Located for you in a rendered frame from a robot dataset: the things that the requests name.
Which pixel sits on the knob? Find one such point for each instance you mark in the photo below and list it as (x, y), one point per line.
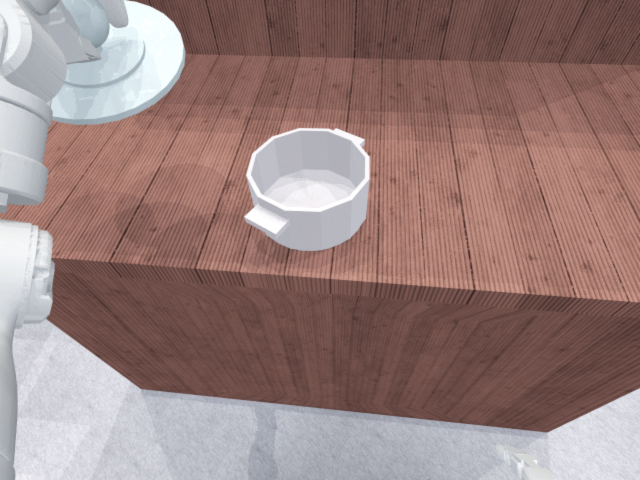
(91, 18)

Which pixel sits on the robot left hand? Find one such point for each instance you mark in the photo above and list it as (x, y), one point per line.
(66, 33)

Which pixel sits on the robot right hand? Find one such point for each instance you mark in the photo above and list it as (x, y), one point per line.
(521, 463)

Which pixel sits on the pot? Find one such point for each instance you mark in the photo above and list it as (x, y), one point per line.
(309, 188)

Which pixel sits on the left robot upper arm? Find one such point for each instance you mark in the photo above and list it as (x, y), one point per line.
(26, 279)

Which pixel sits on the lid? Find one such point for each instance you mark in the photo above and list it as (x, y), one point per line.
(140, 64)

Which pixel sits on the robot left forearm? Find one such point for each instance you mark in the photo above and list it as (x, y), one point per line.
(32, 72)

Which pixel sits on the table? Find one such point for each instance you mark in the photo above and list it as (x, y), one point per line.
(496, 278)

